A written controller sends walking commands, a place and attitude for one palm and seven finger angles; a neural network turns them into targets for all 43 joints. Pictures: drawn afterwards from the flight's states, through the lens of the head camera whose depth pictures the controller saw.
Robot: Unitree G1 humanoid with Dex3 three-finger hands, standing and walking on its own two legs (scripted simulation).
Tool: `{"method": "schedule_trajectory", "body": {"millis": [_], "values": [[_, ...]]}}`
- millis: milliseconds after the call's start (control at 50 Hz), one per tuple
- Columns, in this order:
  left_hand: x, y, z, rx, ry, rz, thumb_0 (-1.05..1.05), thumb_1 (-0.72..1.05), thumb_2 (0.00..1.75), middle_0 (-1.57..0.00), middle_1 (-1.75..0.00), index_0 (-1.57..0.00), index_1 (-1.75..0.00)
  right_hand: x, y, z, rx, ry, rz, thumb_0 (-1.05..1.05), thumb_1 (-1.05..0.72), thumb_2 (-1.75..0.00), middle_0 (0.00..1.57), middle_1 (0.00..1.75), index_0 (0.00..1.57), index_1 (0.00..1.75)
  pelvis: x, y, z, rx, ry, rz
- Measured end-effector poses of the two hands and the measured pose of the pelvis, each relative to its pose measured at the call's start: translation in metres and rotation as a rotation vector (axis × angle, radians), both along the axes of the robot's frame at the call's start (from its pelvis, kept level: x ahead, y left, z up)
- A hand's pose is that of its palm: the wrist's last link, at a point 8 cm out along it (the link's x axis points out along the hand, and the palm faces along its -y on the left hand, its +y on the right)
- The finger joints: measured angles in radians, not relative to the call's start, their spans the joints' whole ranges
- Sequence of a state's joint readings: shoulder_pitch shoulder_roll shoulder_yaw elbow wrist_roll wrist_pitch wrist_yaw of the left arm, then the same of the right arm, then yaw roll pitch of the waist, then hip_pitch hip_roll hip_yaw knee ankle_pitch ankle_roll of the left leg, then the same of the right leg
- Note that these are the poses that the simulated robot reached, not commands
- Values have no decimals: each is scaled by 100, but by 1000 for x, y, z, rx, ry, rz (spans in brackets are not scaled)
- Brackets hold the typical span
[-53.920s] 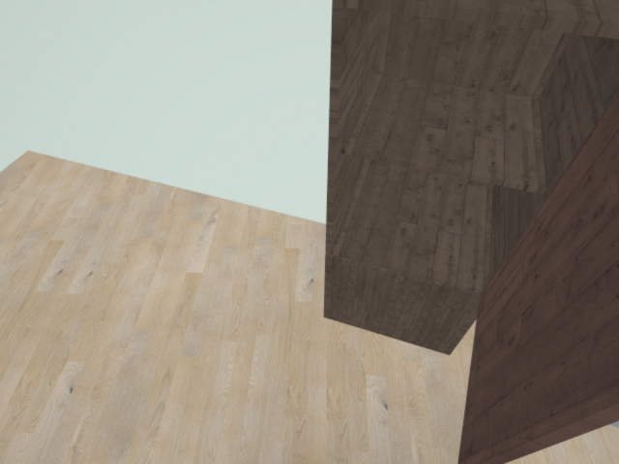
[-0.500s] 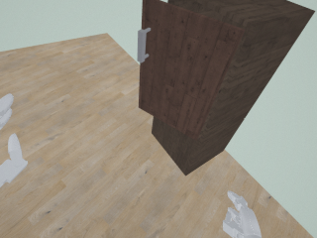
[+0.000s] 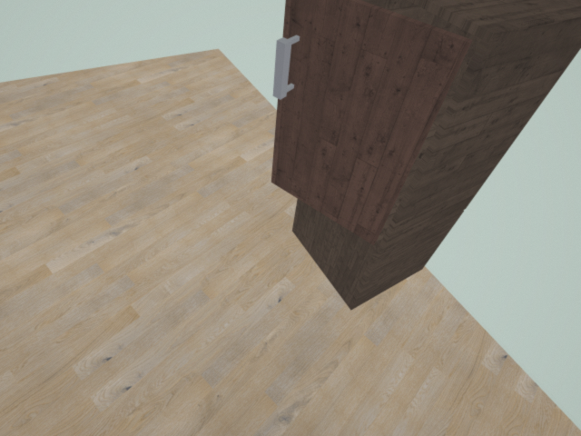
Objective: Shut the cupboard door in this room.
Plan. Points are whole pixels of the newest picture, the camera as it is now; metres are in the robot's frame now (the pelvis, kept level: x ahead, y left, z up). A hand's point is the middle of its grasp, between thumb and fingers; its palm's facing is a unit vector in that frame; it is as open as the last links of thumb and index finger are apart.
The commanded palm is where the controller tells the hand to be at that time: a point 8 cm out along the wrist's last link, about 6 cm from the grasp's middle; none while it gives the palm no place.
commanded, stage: let the arm hang, fingers relaxed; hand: left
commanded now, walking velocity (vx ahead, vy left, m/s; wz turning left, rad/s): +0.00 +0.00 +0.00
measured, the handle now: (287, 67) +0.87 +0.07 +0.07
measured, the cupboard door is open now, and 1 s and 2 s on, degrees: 21 21 21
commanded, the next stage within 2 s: look to check the result in 0.64 s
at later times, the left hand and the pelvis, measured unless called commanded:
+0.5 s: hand out of the picture +0.00 +0.16 -0.18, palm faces +0.01 -0.98 -0.18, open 7.4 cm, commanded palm none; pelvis +0.00 -0.01 +0.00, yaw -1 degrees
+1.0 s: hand out of the picture +0.00 +0.16 -0.17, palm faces +0.01 -0.98 -0.18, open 7.4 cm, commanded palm none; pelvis +0.02 -0.01 +0.01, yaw -1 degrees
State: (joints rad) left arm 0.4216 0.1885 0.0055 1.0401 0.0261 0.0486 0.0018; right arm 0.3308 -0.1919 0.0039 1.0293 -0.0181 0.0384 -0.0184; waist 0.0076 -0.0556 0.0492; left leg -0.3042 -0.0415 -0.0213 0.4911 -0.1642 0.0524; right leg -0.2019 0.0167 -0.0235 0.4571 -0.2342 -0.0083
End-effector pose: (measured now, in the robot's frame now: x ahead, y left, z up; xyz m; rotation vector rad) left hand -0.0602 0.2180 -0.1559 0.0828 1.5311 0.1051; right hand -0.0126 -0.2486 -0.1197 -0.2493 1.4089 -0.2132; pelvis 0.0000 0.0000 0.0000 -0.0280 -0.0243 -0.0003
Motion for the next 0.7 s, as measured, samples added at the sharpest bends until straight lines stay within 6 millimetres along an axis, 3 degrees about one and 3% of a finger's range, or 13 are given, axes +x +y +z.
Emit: {"method": "schedule_trajectory", "body": {"millis": [80, 180, 320, 500, 700], "values": [[-28, 8, 11, 43, 61, 22, 1, 93, 89, -20, -30, -21, -30, -19, 7, -9, 32, 34, -30, 1, -90, -90, 20, 30, 20, 30, -2, 1, 2, 0, -9, 0], [-32, 19, 20, 100, 66, 20, 0, 92, 89, -20, -30, -21, -30, -23, 17, -19, 78, 12, -52, 1, -91, -90, 20, 30, 20, 30, -5, 0, 2, 5, -16, -7], [2, 20, 19, 125, -32, -2, 0, 91, 89, -20, -30, -20, -30, -17, 26, -26, 119, -30, -62, 1, -91, -90, 20, 30, 20, 30, -7, -4, 2, 12, -16, -16], [51, -4, 10, 66, -144, -28, 0, 91, 89, -20, -30, -20, -30, -16, 24, -24, 115, -32, -79, 0, -91, -90, 20, 30, 20, 30, -2, -9, 2, 15, -7, -20], [65, -21, 7, 21, -127, -28, 0, 91, 89, -20, -30, -20, -30, -19, 24, -18, 101, 20, -91, 0, -91, -90, 20, 30, 20, 30, 9, -10, 4, 14, 5, -16]]}}
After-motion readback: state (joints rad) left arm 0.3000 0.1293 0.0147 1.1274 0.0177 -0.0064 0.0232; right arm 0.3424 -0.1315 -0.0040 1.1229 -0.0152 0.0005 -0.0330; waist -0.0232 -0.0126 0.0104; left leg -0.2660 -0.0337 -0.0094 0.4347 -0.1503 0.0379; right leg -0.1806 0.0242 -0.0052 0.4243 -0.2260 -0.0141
